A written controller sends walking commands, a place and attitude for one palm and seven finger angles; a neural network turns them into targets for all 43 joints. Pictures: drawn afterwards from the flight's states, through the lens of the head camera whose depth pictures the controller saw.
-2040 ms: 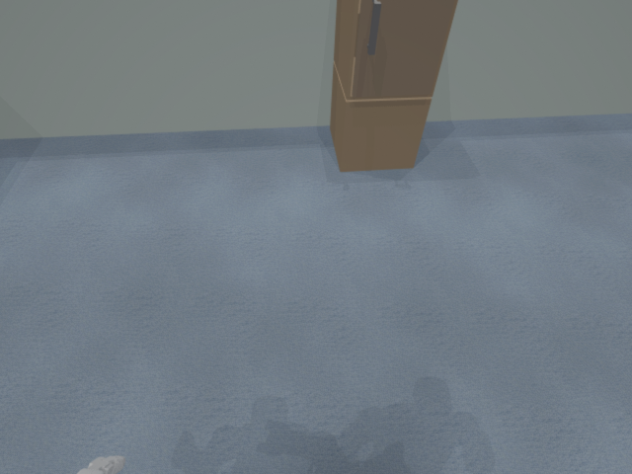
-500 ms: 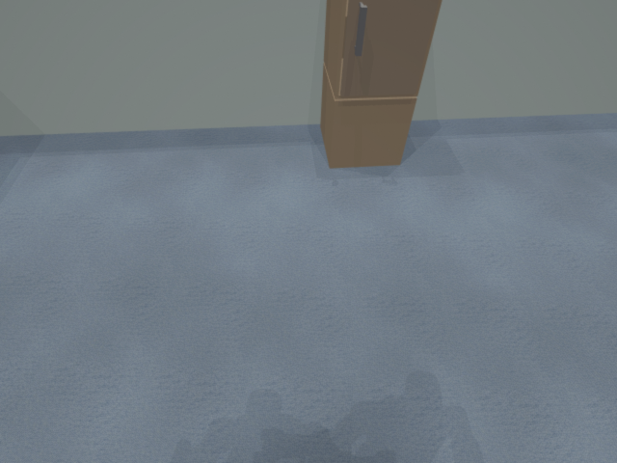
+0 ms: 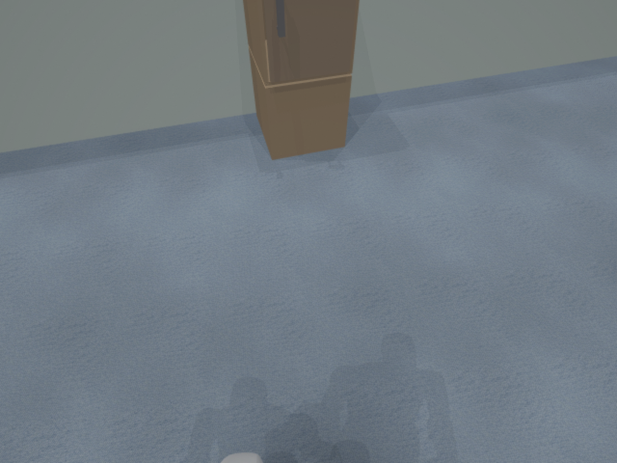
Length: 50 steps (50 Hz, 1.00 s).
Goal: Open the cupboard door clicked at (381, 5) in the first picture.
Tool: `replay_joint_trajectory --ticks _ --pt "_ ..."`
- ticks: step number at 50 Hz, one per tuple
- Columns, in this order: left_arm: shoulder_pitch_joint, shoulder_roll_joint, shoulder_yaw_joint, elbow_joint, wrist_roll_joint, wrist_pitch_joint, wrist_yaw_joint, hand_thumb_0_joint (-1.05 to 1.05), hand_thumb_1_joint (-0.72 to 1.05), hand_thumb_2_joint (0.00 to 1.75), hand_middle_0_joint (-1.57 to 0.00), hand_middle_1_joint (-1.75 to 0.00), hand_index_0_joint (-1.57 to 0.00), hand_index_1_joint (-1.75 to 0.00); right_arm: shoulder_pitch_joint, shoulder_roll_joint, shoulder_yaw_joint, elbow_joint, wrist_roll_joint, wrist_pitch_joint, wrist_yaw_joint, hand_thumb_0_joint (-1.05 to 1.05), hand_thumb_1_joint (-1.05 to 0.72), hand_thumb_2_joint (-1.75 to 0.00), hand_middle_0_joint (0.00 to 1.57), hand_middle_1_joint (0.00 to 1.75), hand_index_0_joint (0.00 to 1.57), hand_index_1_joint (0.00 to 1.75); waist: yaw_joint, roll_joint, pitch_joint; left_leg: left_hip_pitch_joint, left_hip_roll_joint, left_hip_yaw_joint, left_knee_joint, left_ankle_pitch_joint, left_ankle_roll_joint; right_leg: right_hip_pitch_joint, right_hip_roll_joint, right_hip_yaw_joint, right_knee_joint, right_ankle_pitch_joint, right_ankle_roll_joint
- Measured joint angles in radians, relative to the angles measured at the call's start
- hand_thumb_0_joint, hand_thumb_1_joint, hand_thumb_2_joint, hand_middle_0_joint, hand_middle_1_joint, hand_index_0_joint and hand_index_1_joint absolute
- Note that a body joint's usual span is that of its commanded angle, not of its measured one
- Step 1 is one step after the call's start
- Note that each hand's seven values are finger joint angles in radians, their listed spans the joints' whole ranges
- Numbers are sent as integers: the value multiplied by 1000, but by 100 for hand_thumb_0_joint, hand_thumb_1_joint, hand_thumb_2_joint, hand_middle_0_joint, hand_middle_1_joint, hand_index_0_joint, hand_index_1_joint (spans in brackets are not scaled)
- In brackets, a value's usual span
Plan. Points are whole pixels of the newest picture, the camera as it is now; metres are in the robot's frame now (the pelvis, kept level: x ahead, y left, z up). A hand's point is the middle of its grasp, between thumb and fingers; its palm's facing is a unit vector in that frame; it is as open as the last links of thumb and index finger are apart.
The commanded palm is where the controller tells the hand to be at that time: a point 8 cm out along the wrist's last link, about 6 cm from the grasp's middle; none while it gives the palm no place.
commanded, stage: walk to a spot facing it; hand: left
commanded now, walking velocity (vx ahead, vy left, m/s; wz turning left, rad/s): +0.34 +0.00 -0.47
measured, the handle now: (278, 7) +1.48 +0.24 -0.04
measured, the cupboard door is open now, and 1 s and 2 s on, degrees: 0 0 0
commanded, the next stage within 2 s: turn to face it in 1.76 s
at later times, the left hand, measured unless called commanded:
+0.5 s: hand (170, 358) +0.29 +0.27 -0.16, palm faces -0.19 -0.96 -0.18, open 7.4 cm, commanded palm none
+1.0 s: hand (305, 224) +0.60 +0.07 -0.16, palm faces -0.49 -0.86 -0.14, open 7.4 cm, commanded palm none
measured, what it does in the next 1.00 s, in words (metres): walks ahead, turning right: left foot, then right foot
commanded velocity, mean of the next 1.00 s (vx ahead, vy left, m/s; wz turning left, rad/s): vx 0.36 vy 0.00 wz -0.38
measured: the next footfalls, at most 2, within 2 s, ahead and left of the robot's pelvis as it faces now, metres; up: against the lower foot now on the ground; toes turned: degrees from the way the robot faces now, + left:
left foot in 0.32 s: +0.29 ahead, +0.15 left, +0.00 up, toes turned -3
right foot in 0.92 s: +0.47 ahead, -0.12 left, +0.00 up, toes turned -35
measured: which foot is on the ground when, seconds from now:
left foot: up 0.00-0.30, down 0.32-0.92, up 0.94-1.00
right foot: down 0.00-0.34, up 0.36-0.90, down 0.92-1.00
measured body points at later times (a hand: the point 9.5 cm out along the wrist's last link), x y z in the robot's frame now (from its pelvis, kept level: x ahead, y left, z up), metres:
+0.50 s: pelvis +0.21 +0.08 +0.02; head +0.24 +0.11 +0.46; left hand +0.30 +0.32 -0.15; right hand +0.23 -0.17 -0.11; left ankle +0.25 +0.15 -0.72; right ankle +0.13 -0.05 -0.61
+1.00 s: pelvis +0.42 -0.02 +0.00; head +0.45 -0.03 +0.44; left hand +0.63 +0.11 -0.15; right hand +0.21 -0.13 -0.14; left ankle +0.31 +0.15 -0.62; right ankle +0.44 -0.10 -0.72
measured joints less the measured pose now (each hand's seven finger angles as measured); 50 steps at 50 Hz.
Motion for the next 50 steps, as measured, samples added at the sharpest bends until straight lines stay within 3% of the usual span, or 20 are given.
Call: replay_joint_trajectory --ticks 3,8,12,15,17,19,21,24,31,36,40,44,46,48,50 --pt "30 -15 -7 12 5 -6 11 1 91 90 -20 -30 -20 -30 -53 5 -8 -32 -5 -1 5 1 -90 -90 20 30 20 30 -3 -9 -8 -120 0 2 34 88 -18 69 9 38 -116 38 9" --pt "66 -28 -12 46 10 -5 13 1 90 90 -20 -30 -20 -30 -147 21 -17 -115 -2 -13 20 1 -90 -90 20 30 20 30 -11 -20 -22 -234 10 -3 -110 215 -34 156 7 104 -250 68 24" --pt "71 -20 -7 55 12 -2 17 1 90 90 -20 -30 -20 -30 -204 33 -15 -155 2 -23 30 1 -90 -90 20 30 20 30 7 -29 -18 -219 2 -5 -300 255 -26 214 -2 146 -281 36 50" --pt "74 -3 4 54 11 2 19 1 90 90 -20 -30 -20 -30 -225 40 -6 -173 3 -39 30 1 -90 -90 20 30 20 30 23 -45 -15 -130 -26 8 -470 255 -8 245 -17 175 -243 -30 74" --pt "75 10 17 58 3 11 16 1 90 90 -20 -30 -20 -30 -229 42 1 -184 -4 -64 21 1 -90 -90 20 30 20 30 20 -54 -14 -73 -36 26 -513 249 24 192 -21 183 -60 -96 67" --pt "42 30 28 65 -2 27 14 1 90 90 -20 -30 -20 -30 -224 53 11 -185 -8 -76 11 1 -90 -90 20 30 20 30 17 -73 3 -54 -34 60 -452 193 64 62 -16 168 275 -122 45" --pt "7 48 38 63 3 38 9 1 91 90 -20 -30 -20 -30 -193 64 14 -173 -9 -77 3 0 -90 -90 20 30 20 30 10 -79 4 4 -29 90 -477 170 78 -63 -27 119 512 -62 38" --pt "-49 65 50 35 14 49 -4 1 91 90 -19 -30 -19 -30 -120 76 12 -135 -8 -80 -10 0 -90 -90 20 30 20 30 1 -81 -5 101 -37 125 -581 182 80 -201 -65 58 609 56 47" --pt "-138 51 56 -20 23 68 -16 1 91 90 -19 -30 -19 -30 45 47 -13 -44 1 -84 -28 0 -93 -90 20 30 20 30 -29 -76 -33 267 -73 201 -760 178 91 -381 -125 48 530 231 83" --pt "-195 27 39 -11 23 80 -24 1 91 90 -19 -30 -19 -30 136 53 -6 6 -1 -84 -30 0 -92 -90 20 30 20 30 -62 -66 -14 371 -78 246 -813 133 77 -376 -141 10 338 262 83" --pt "-243 2 23 -1 19 83 -26 1 91 90 -19 -30 -19 -30 192 72 4 33 -8 -80 -29 1 -91 -90 20 30 20 30 -97 -56 10 445 -69 281 -825 79 52 -324 -122 -36 165 235 57" --pt "-283 -23 8 -10 17 65 -25 1 91 90 -19 -30 -19 -30 236 94 11 61 -10 -66 -25 1 -91 -90 20 30 20 30 -118 -31 32 489 -29 310 -764 -7 13 -240 -67 -87 29 150 5" --pt "-283 -24 3 -19 19 37 -23 1 91 90 -19 -30 -19 -30 261 112 15 77 -4 -55 -18 1 -90 -90 20 30 20 30 -112 -37 30 454 8 310 -589 -56 -1 -156 -44 -107 -58 182 -29" --pt "-271 -25 4 -23 9 4 -13 1 91 90 -19 -30 -19 -30 244 124 16 85 10 -38 -12 1 -90 -90 20 30 20 30 -94 -38 33 312 31 207 -218 -59 -2 -152 -33 -103 -6 179 -45" --pt "-242 -24 4 -17 -2 -4 -2 1 91 90 -20 -30 -20 -30 193 125 9 74 10 -25 -11 1 -90 -90 20 30 20 30 -88 -35 36 162 18 91 63 -23 2 -111 -16 -93 -4 127 -47"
